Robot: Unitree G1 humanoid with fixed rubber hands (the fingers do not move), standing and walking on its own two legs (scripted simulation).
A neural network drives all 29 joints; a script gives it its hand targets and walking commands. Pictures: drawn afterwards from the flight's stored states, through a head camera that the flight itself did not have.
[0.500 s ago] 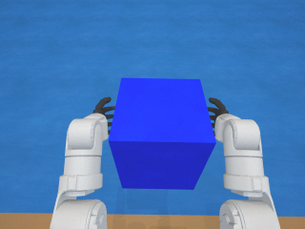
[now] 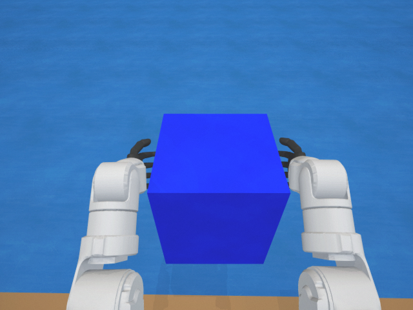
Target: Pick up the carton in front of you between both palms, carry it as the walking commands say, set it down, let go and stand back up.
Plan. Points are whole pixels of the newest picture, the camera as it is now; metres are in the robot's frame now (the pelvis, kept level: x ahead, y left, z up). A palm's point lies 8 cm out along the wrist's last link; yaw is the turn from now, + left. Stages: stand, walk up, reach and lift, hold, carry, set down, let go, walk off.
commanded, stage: carry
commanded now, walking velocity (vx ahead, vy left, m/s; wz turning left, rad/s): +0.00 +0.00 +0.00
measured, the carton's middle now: (214, 190) +0.36 +0.00 +0.05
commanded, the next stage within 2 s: none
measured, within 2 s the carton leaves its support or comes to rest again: neither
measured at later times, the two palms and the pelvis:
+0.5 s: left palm (134, 178) +0.33 +0.15 +0.13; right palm (298, 177) +0.33 -0.15 +0.13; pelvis -0.01 +0.00 +0.00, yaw +0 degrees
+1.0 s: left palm (131, 180) +0.32 +0.15 +0.13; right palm (297, 179) +0.33 -0.15 +0.13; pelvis -0.02 +0.00 +0.00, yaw +0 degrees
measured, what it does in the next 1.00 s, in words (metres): stands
